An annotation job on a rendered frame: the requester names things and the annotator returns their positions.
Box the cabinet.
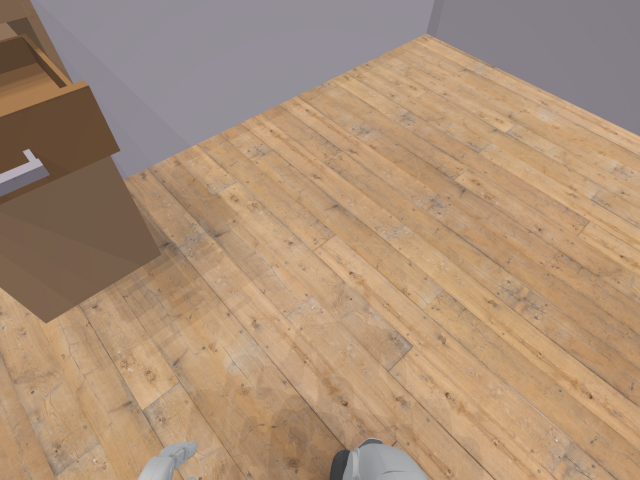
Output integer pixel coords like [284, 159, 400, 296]
[0, 0, 162, 323]

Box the drawer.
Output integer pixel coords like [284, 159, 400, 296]
[0, 34, 120, 205]

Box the robot left hand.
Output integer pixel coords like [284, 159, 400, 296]
[137, 441, 198, 480]

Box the right robot foot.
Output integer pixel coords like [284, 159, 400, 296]
[330, 450, 350, 480]

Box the handle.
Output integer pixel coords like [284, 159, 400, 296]
[0, 149, 50, 197]

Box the right robot thigh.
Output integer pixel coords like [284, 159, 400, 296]
[347, 443, 429, 480]

